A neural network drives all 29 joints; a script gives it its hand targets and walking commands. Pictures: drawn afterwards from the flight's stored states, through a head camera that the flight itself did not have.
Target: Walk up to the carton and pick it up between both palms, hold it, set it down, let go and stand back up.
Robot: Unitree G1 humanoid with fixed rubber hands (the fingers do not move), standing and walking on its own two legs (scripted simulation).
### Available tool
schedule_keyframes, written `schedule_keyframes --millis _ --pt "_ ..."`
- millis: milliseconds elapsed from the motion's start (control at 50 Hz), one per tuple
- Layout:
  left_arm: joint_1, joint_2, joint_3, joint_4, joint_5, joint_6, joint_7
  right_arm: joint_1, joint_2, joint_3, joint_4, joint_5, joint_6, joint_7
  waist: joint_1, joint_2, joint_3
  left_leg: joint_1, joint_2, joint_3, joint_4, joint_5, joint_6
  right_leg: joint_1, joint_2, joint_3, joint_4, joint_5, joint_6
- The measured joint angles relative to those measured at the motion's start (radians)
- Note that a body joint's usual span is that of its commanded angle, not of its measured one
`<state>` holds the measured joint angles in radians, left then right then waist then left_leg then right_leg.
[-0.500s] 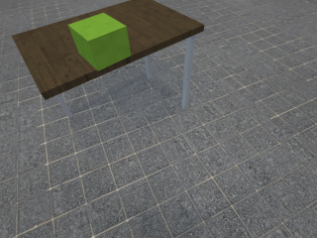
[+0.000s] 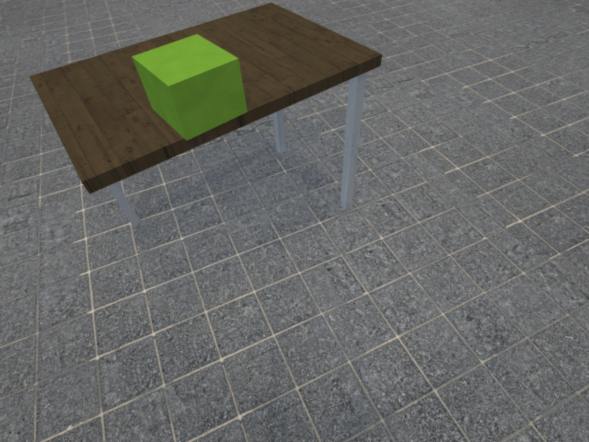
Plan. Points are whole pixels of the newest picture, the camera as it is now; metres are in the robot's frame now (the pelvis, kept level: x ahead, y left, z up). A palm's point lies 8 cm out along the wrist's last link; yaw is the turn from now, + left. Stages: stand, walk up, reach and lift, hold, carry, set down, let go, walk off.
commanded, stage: stand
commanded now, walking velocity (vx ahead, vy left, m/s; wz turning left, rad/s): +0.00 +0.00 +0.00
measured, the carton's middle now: (192, 85) +0.93 +0.29 +0.02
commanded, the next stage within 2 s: walk up in 1.30 s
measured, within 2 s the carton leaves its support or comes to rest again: neither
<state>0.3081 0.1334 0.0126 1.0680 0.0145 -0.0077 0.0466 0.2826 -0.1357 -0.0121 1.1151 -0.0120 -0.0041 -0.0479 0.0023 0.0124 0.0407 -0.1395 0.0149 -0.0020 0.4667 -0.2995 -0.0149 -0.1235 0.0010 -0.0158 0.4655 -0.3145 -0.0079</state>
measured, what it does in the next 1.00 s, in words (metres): stands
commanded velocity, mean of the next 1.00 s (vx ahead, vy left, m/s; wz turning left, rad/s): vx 0.00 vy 0.00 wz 0.00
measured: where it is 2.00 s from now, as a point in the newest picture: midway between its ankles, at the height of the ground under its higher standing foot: outside the picture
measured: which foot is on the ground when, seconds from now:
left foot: down 0.00-1.00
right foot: down 0.00-1.00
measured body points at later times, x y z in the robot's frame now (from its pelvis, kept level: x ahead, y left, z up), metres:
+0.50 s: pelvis -0.03 -0.01 +0.00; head -0.02 -0.01 +0.45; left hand -0.07 +0.20 -0.16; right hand -0.06 -0.21 -0.16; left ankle -0.03 +0.13 -0.74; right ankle -0.04 -0.11 -0.74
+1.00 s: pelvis -0.04 -0.01 +0.00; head -0.02 -0.02 +0.45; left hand -0.07 +0.19 -0.16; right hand -0.07 -0.21 -0.17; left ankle -0.03 +0.13 -0.74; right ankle -0.04 -0.11 -0.74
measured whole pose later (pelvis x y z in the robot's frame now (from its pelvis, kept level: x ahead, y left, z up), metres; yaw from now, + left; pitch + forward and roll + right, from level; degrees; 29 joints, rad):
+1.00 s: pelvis -0.04 -0.01 +0.00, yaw +0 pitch -1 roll +0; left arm 0.33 0.09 0.00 1.15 0.01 -0.01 0.04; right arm 0.33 -0.10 0.01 1.18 -0.01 0.00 -0.04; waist 0.00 0.02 0.04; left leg -0.19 0.03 -0.02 0.44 -0.23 -0.03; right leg -0.17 0.02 -0.03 0.44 -0.25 -0.03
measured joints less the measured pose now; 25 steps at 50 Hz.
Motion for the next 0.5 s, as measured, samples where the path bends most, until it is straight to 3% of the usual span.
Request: schedule_keyframes --millis 500 --pt "0.023 -0.027 -0.019 0.085 0.001 0.005 -0.003 0.022 0.014 0.011 0.072 -0.003 0.01 0.008 -0.003 0.006 0.024 -0.008 0.006 -0.009 -0.039 0.068 -0.009 -0.008 0.004 -0.012 -0.033 0.061 -0.008"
